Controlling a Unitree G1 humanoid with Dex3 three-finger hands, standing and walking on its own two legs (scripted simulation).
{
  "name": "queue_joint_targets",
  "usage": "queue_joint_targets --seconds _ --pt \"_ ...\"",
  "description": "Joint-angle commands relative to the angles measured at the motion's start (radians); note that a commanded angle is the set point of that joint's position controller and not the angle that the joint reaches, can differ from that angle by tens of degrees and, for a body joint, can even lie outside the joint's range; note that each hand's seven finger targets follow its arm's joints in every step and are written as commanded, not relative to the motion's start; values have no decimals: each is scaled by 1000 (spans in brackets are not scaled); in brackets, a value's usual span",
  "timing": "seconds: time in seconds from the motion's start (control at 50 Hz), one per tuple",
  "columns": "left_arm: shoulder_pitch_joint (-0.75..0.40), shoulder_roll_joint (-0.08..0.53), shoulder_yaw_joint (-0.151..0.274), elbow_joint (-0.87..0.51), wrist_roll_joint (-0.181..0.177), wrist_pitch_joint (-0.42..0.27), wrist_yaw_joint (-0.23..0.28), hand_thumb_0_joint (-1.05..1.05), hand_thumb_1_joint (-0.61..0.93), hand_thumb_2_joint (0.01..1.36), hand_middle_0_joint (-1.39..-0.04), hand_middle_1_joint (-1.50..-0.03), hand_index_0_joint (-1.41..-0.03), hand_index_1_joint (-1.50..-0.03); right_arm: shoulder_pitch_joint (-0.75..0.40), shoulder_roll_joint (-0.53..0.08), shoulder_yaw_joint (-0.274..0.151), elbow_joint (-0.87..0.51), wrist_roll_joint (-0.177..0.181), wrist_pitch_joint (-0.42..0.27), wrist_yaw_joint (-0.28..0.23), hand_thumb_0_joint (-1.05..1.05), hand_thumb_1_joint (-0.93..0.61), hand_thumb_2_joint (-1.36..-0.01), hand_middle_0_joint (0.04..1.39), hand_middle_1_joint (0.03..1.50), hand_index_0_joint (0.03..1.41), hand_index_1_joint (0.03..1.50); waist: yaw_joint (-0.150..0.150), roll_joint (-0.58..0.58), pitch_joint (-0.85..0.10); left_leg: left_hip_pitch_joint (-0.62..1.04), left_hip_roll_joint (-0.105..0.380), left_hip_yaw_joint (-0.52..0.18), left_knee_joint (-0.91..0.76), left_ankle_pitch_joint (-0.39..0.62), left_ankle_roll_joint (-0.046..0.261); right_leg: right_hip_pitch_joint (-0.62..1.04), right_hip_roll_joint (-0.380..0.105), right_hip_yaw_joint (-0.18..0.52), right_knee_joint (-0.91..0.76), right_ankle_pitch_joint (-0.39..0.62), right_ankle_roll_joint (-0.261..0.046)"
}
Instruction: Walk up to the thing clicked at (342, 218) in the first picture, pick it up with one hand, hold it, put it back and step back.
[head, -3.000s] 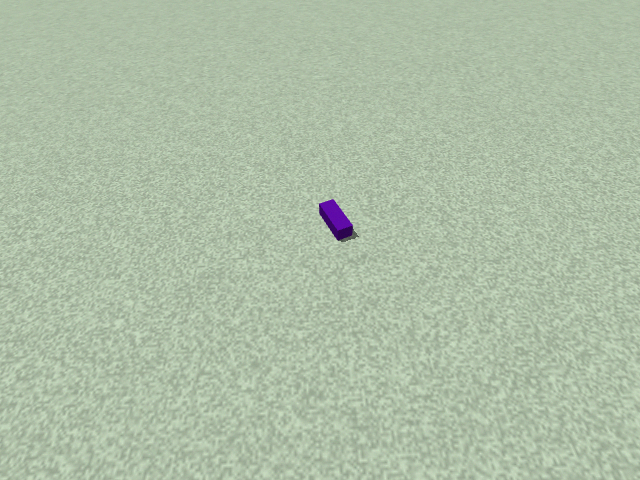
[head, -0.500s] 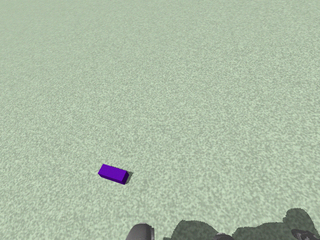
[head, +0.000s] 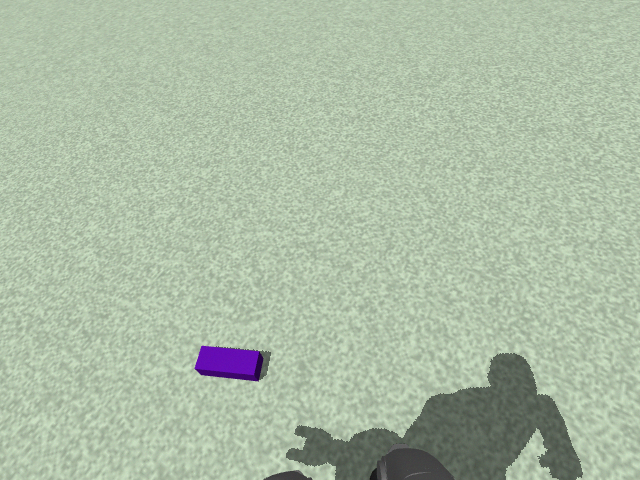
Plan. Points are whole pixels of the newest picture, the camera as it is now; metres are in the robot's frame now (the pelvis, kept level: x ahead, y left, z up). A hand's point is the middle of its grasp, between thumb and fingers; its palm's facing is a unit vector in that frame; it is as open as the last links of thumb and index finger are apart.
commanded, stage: walk up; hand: left
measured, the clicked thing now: (229, 363) +0.52 +0.34 -0.70
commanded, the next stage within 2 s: none
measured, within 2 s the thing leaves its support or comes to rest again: neither
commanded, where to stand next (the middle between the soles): +0.10 +0.14 m, yaw -10 degrees
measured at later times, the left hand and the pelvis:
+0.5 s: hand out of the picture +0.10 +0.48 -0.14, palm faces -0.13 -0.86 -0.49, open 7.4 cm; pelvis +0.01 +0.17 -0.01, yaw -7 degrees
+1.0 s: hand (58, 469) +0.19 +0.40 -0.13, palm faces -0.21 -0.90 -0.38, open 7.3 cm; pelvis +0.02 +0.16 +0.01, yaw -12 degrees
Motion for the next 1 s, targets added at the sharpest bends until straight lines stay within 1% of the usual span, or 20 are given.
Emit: queue_joint_targets --seconds 0.0,0.08,0.2,0.26,0.28,0.3,0.32,0.36,0.52,0.58,0.6,0.62,0.64,0.68,0.76,0.78,0.8,0.82,0.88,0.98 --pt "143 365 131 -69 -6 10 54 0 900 900 -200 -300 -200 -300 -34 -243 -81 -136 -4 2 -36 0 -900 -900 200 300 200 300 102 -9 -229 -356 100 -294 508 -103 -79 325 -548 774 -365 -52 -293" --pt "65 328 118 -71 16 -2 37 0 900 900 -200 -300 -200 -300 -9 -240 -86 -91 -2 3 -9 0 -900 -900 200 300 200 300 51 -114 -114 -282 111 -262 459 50 -48 81 -326 451 -286 -99 -167" --pt "-46 349 128 -88 52 16 -7 0 900 900 -200 -300 -200 -300 5 -197 -78 -24 39 -7 2 0 -900 -900 200 300 200 300 51 -344 -138 -25 74 -94 66 -5 -44 -146 -173 311 -244 -439 -109" --pt "-74 282 107 -59 45 51 -35 0 900 900 -200 -300 -200 -300 147 -206 -86 81 48 -42 -32 0 -900 -900 200 300 200 300 -17 -173 -161 223 2 -20 -203 24 -54 -280 -109 241 5 -462 -56" --pt "-55 214 88 -54 37 60 -37 0 900 900 -200 -300 -200 -300 159 -245 -87 84 34 -57 -44 0 -900 -900 200 300 200 300 -31 4 -120 159 86 -223 -398 -183 -23 -324 -13 212 240 -444 -24" --pt "-66 160 70 -68 23 57 -33 0 900 900 -200 -300 -200 -300 35 -361 -96 36 29 -73 -51 0 -900 -900 200 300 200 300 9 164 -59 32 386 -741 -617 -422 94 -433 72 194 428 -303 40" --pt "-141 236 79 -56 36 48 -28 0 900 900 -200 -300 -200 -300 -125 -419 -91 17 51 -86 -55 0 -900 -900 200 300 200 300 25 88 21 -144 516 -930 -708 -448 240 -359 -14 274 473 -271 48" --pt "-63 251 91 28 5 43 -51 0 900 900 -200 -300 -200 -300 -195 -327 -62 35 40 -115 -71 0 -900 -900 200 300 200 300 81 -31 42 -127 353 -590 -545 -246 153 -279 -37 261 442 -160 55" --pt "-103 217 109 19 26 78 -116 0 900 900 -200 -300 -200 -300 -59 -322 -46 122 43 -146 -95 0 -900 -900 200 300 200 300 60 117 -82 117 338 -423 -352 415 163 -75 -43 119 139 -232 38" --pt "-11 228 120 35 30 67 -113 0 900 900 -200 -300 -200 -300 -64 -267 -21 109 67 -151 -106 0 -900 -900 200 300 200 300 131 32 -195 44 240 -241 -111 704 71 234 -49 156 -165 26 -8" --pt "38 314 143 38 35 59 -107 0 900 900 -200 -300 -200 -300 -56 -209 -4 90 79 -159 -109 0 -900 -900 200 300 200 300 149 -186 -268 -135 111 -135 120 576 -9 406 -180 442 -198 207 -85" --pt "22 327 137 28 12 67 -111 0 900 900 -200 -300 -200 -300 -112 -201 -3 86 83 -153 -122 0 -900 -900 200 300 200 300 152 -228 -249 -200 29 -75 164 65 -11 365 -302 615 -218 309 -234" --pt "14 298 127 15 15 72 -116 0 900 900 -200 -300 -200 -300 -136 -207 -9 91 72 -148 -130 0 -900 -900 200 300 200 300 138 -204 -199 -210 44 -121 199 -183 -2 298 -351 633 -236 344 -268" --pt "-48 261 104 -7 20 77 -108 0 900 900 -200 -300 -200 -300 -83 -193 -2 119 76 -157 -124 0 -900 -900 200 300 200 300 99 -154 -173 -188 72 -147 109 -176 3 269 -273 494 -159 399 -225" --pt "-199 194 67 -43 9 89 -105 0 900 900 -200 -300 -200 -300 134 -186 -15 218 60 -181 -121 0 -900 -900 200 300 200 300 -19 -125 -226 193 62 -121 -355 350 11 44 -128 240 78 412 -73" --pt "-179 147 51 -56 -3 90 -107 0 900 900 -200 -300 -200 -300 105 -261 -31 195 37 -185 -126 0 -900 -900 200 300 200 300 -11 27 -221 264 219 -397 -447 396 71 -108 -56 199 229 280 -9" --pt "-139 146 54 -45 0 104 -102 0 900 900 -200 -300 -200 -300 19 -322 -37 155 45 -184 -127 0 -900 -900 200 300 200 300 32 87 -187 194 446 -648 -511 482 202 -153 -2 178 285 -274 38" --pt "-149 199 69 -21 11 114 -96 0 900 900 -200 -300 -200 -300 -38 -352 -48 146 56 -182 -125 0 -900 -900 200 300 200 300 36 68 -153 114 506 -699 -512 446 283 -114 -56 240 358 -332 45" --pt "-133 190 87 18 3 109 -114 0 900 900 -200 -300 -200 -300 -94 -303 -27 139 43 -175 -132 0 -900 -900 200 300 200 300 68 77 -137 90 327 -410 -412 525 180 -57 -72 180 278 -247 42" --pt "-67 170 94 92 11 77 -116 0 900 900 -200 -300 -200 -300 -155 -225 15 143 53 -146 -101 0 -900 -900 200 300 200 300 121 23 -183 -76 171 -193 -216 408 40 303 -28 110 -174 22 29"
